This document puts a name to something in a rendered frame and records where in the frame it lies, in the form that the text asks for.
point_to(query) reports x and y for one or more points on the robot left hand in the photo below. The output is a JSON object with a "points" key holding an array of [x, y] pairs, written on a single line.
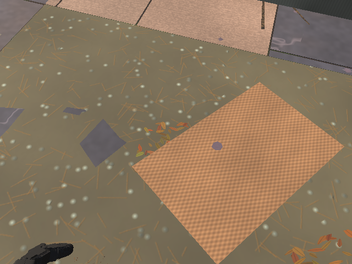
{"points": [[43, 254]]}

